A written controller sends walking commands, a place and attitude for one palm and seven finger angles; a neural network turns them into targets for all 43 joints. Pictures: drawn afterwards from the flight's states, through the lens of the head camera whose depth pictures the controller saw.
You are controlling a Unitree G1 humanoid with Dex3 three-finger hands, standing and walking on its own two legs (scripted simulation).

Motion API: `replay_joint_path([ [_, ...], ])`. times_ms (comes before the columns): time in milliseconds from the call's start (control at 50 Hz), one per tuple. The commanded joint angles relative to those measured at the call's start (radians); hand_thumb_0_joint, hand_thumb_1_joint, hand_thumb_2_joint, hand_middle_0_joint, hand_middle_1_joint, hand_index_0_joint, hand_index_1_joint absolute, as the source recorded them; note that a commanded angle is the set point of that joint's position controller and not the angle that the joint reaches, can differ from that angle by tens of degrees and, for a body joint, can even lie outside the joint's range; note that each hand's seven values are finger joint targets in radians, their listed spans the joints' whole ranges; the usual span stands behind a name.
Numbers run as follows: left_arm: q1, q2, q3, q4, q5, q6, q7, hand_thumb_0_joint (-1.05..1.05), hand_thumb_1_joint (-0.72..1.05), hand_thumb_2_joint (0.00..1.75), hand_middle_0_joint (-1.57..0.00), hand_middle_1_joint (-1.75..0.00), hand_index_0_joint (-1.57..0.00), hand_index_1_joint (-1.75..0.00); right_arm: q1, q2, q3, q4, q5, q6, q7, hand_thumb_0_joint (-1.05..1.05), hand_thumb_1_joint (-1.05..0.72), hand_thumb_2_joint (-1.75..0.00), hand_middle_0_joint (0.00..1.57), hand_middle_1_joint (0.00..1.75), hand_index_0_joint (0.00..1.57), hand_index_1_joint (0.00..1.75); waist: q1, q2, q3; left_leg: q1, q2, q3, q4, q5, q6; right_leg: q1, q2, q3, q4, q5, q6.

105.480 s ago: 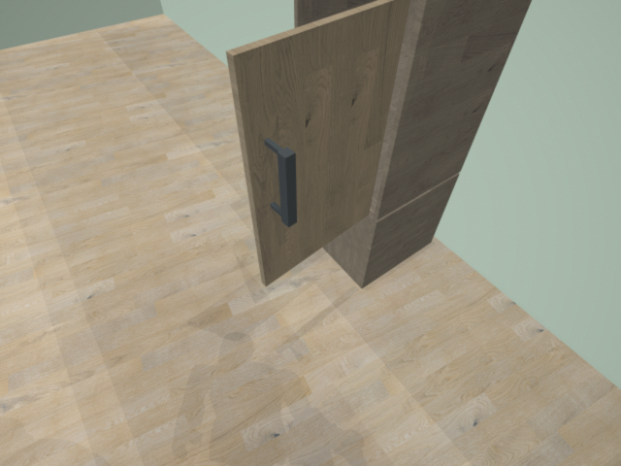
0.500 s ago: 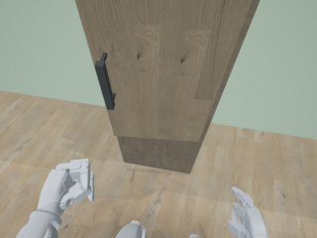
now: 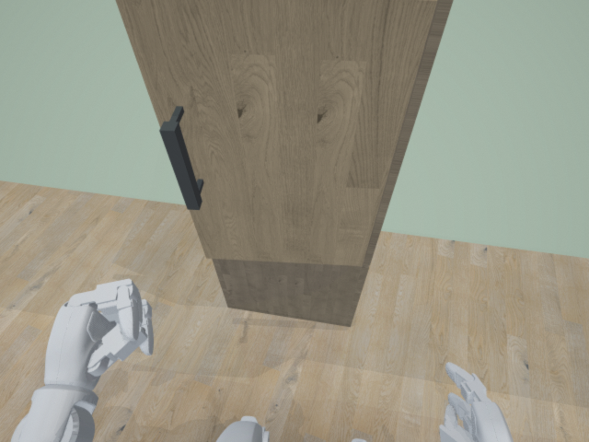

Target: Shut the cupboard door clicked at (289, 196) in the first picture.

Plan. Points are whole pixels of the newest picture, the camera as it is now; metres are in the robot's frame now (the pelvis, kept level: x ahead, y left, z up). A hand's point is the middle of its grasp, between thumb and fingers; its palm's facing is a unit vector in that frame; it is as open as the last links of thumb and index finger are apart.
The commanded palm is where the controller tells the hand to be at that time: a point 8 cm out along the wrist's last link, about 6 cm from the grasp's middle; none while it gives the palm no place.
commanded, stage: bring the fist close to the handle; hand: left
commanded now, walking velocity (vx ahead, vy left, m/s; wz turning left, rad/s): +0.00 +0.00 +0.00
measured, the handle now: (186, 161) +0.53 +0.22 +0.07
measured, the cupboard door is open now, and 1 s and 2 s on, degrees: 6 6 3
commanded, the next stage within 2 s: push the door shut along its arc in 1.48 s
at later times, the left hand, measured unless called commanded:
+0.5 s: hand (167, 277) +0.30 +0.19 +0.07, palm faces -0.02 -1.00 -0.03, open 3.1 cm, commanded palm +0.28 +0.24 +0.08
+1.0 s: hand (188, 209) +0.41 +0.18 +0.09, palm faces -0.01 -1.00 -0.05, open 3.1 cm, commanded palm +0.39 +0.24 +0.08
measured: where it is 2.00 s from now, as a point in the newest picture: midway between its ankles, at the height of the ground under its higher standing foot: outside the picture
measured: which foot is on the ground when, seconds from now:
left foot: down 0.00-1.00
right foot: down 0.00-1.00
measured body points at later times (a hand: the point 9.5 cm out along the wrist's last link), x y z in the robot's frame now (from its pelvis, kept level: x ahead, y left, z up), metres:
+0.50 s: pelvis +0.00 +0.00 +0.00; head +0.05 +0.00 +0.45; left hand +0.30 +0.24 +0.08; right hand +0.15 -0.24 -0.08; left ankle +0.04 +0.12 -0.67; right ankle -0.01 -0.10 -0.67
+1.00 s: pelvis +0.00 +0.01 +0.00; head +0.06 +0.01 +0.45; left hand +0.40 +0.24 +0.09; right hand +0.10 -0.25 -0.10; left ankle +0.04 +0.12 -0.67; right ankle -0.01 -0.10 -0.67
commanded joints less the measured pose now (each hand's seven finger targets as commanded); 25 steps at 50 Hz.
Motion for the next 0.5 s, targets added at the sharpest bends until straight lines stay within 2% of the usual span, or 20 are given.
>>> replay_joint_path([
  [0, -0.018, 0.12, 0.01, -0.146, -0.002, 0.021, -0.065, 0.0, 0.9, 0.9, -1.3, -1.5, -1.3, -1.5, -0.035, -0.12, -0.055, -0.172, 0.017, -0.051, -0.017, 0.0, -0.9, -0.9, 0.2, 0.3, 0.2, 0.3, -0.016, -0.05, -0.13, 0.121, -0.034, 0.002, -0.141, 0.163, 0.035, 0.077, -0.009, 0.105, -0.225, 0.2, 0.03],
  [20, -0.038, 0.135, 0.026, -0.177, -0.005, 0.025, -0.065, 0.0, 0.9, 0.9, -1.3, -1.5, -1.3, -1.5, -0.043, -0.116, -0.054, -0.179, 0.017, -0.05, -0.019, 0.0, -0.9, -0.9, 0.2, 0.3, 0.2, 0.3, -0.009, -0.037, -0.146, 0.124, -0.036, 0.006, -0.14, 0.159, 0.034, 0.086, -0.016, 0.115, -0.232, 0.192, 0.032],
  [40, -0.07, 0.155, 0.052, -0.201, -0.009, 0.021, -0.058, 0.0, 0.9, 0.9, -1.3, -1.5, -1.3, -1.5, -0.046, -0.115, -0.051, -0.18, 0.015, -0.049, -0.022, 0.0, -0.9, -0.9, 0.2, 0.3, 0.2, 0.3, -0.01, -0.054, -0.149, 0.132, -0.034, 0.003, -0.143, 0.166, 0.033, 0.088, -0.014, 0.111, -0.227, 0.198, 0.032],
  [60, -0.079, 0.16, 0.075, -0.218, -0.015, 0.008, -0.046, 0.0, 0.9, 0.9, -1.3, -1.5, -1.3, -1.5, -0.055, -0.109, -0.05, -0.179, 0.012, -0.05, -0.025, 0.0, -0.9, -0.9, 0.2, 0.3, 0.2, 0.3, 0.001, -0.041, -0.154, 0.136, -0.035, 0.003, -0.144, 0.171, 0.031, 0.095, -0.013, 0.109, -0.223, 0.204, 0.029],
  [80, -0.149, 0.166, 0.078, -0.252, -0.013, -0.014, -0.029, 0.0, 0.9, 0.9, -1.3, -1.5, -1.3, -1.5, -0.058, -0.107, -0.046, -0.176, 0.01, -0.053, -0.026, 0.0, -0.9, -0.9, 0.2, 0.3, 0.2, 0.3, -0.009, -0.025, -0.159, 0.151, -0.032, 0.0, -0.143, 0.176, 0.032, 0.075, -0.007, 0.096, -0.209, 0.211, 0.026],
  [100, -0.201, 0.192, 0.107, -0.275, -0.014, -0.038, -0.006, 0.0, 0.9, 0.9, -1.3, -1.5, -1.3, -1.5, -0.059, -0.106, -0.043, -0.166, 0.004, -0.056, -0.03, 0.0, -0.9, -0.9, 0.2, 0.3, 0.2, 0.3, -0.005, 0.0, -0.16, 0.151, -0.031, -0.005, -0.138, 0.179, 0.031, 0.067, 0.001, 0.085, -0.19, 0.211, 0.019],
  [120, -0.221, 0.17, 0.103, -0.259, -0.01, -0.058, 0.011, 0.0, 0.9, 0.9, -1.3, -1.5, -1.3, -1.5, -0.064, -0.098, -0.041, -0.158, 0.001, -0.06, -0.027, 0.0, -0.9, -0.9, 0.2, 0.3, 0.2, 0.3, -0.006, 0.001, -0.172, 0.16, -0.031, -0.007, -0.136, 0.18, 0.029, 0.057, 0.002, 0.079, -0.179, 0.214, 0.017],
  [180, -0.259, 0.121, 0.075, -0.139, -0.006, -0.086, 0.026, 0.0, 0.9, 0.9, -1.3, -1.5, -1.3, -1.5, -0.06, -0.101, -0.04, -0.125, 0.0, -0.063, -0.021, 0.0, -0.9, -0.9, 0.2, 0.3, 0.2, 0.3, -0.028, -0.014, -0.128, 0.126, -0.029, -0.006, -0.119, 0.135, 0.026, -0.005, 0.006, 0.072, -0.171, 0.166, 0.018],
  [200, -0.292, 0.117, 0.057, -0.116, -0.001, -0.082, 0.017, 0.0, 0.9, 0.9, -1.3, -1.5, -1.3, -1.5, -0.055, -0.107, -0.041, -0.117, 0.001, -0.062, -0.021, 0.0, -0.9, -0.9, 0.2, 0.3, 0.2, 0.3, -0.034, -0.012, -0.133, 0.124, -0.029, -0.009, -0.119, 0.133, 0.029, -0.006, 0.007, 0.072, -0.17, 0.161, 0.017],
  [260, -0.329, 0.103, -0.002, -0.022, 0.015, -0.02, -0.031, 0.0, 0.9, 0.9, -1.3, -1.5, -1.3, -1.5, -0.046, -0.118, -0.045, -0.114, 0.013, -0.058, -0.022, 0.0, -0.9, -0.9, 0.2, 0.3, 0.2, 0.3, -0.038, 0.004, -0.146, 0.127, -0.029, -0.003, -0.134, 0.114, 0.03, 0.004, -0.002, 0.087, -0.194, 0.146, 0.021],
  [300, -0.362, 0.15, 0.024, 0.014, 0.016, 0.031, -0.053, 0.0, 0.9, 0.9, -1.3, -1.5, -1.3, -1.5, -0.035, -0.129, -0.045, -0.117, 0.019, -0.05, -0.029, 0.0, -0.9, -0.9, 0.2, 0.3, 0.2, 0.3, -0.031, -0.007, -0.166, 0.127, -0.03, -0.003, -0.144, 0.129, 0.035, 0.04, -0.005, 0.102, -0.213, 0.157, 0.023],
  [340, -0.451, 0.19, 0.066, 0.016, 0.014, 0.06, -0.053, 0.0, 0.9, 0.9, -1.3, -1.5, -1.3, -1.5, -0.04, -0.127, -0.044, -0.115, 0.019, -0.042, -0.035, 0.0, -0.9, -0.9, 0.2, 0.3, 0.2, 0.3, -0.026, -0.022, -0.209, 0.147, -0.029, 0.0, -0.153, 0.153, 0.034, 0.071, -0.01, 0.104, -0.218, 0.19, 0.025],
  [400, -0.567, 0.224, 0.133, 0.018, -0.004, 0.048, -0.017, 0.0, 0.9, 0.9, -1.3, -1.5, -1.3, -1.5, -0.051, -0.121, -0.039, -0.105, 0.012, -0.035, -0.039, 0.0, -0.9, -0.9, 0.2, 0.3, 0.2, 0.3, -0.012, -0.005, -0.234, 0.162, -0.03, -0.001, -0.164, 0.184, 0.03, 0.099, -0.003, 0.09, -0.204, 0.229, 0.021],
  [440, -0.619, 0.195, 0.13, 0.042, -0.003, 0.017, 0.01, 0.0, 0.9, 0.9, -1.3, -1.5, -1.3, -1.5, -0.055, -0.111, -0.039, -0.091, 0.01, -0.037, -0.035, 0.0, -0.9, -0.9, 0.2, 0.3, 0.2, 0.3, -0.011, 0.007, -0.256, 0.193, -0.028, -0.002, -0.17, 0.209, 0.026, 0.09, -0.001, 0.073, -0.183, 0.269, 0.019],
  [480, -0.601, 0.184, 0.137, 0.1, 0.0, -0.01, 0.026, 0.0, 0.9, 0.9, -1.3, -1.5, -1.3, -1.5, -0.045, -0.113, -0.043, -0.075, 0.007, -0.036, -0.027, 0.0, -0.9, -0.9, 0.2, 0.3, 0.2, 0.3, -0.006, 0.003, -0.251, 0.205, -0.025, -0.004, -0.176, 0.227, 0.022, 0.08, 0.003, 0.059, -0.172, 0.294, 0.015],
])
